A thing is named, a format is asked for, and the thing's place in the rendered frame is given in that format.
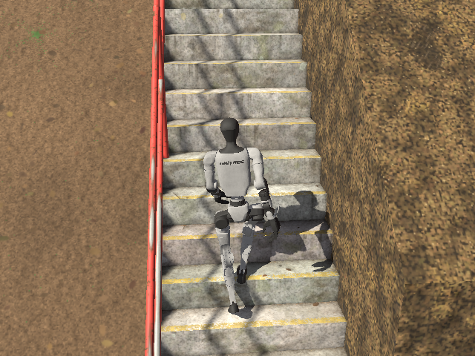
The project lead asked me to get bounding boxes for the left robot upper arm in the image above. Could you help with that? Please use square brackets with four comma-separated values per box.
[203, 151, 217, 190]

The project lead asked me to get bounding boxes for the robot right forearm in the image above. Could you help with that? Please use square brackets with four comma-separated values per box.
[258, 178, 276, 220]

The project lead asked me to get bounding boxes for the right robot upper arm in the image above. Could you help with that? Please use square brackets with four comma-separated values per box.
[247, 148, 265, 190]

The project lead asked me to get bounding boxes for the robot right thigh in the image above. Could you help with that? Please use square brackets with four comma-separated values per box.
[242, 203, 264, 237]

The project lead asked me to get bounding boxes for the robot left thigh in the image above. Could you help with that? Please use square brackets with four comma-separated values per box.
[214, 209, 234, 267]

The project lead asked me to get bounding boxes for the robot right hand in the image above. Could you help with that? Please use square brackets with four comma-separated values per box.
[263, 217, 281, 242]

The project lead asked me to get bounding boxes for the robot thigh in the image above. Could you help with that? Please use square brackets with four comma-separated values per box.
[214, 209, 234, 267]
[242, 203, 264, 237]

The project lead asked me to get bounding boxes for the robot left forearm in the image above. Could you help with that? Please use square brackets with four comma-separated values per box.
[206, 187, 220, 198]

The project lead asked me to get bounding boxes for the robot left hand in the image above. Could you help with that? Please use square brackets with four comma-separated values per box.
[214, 190, 231, 204]

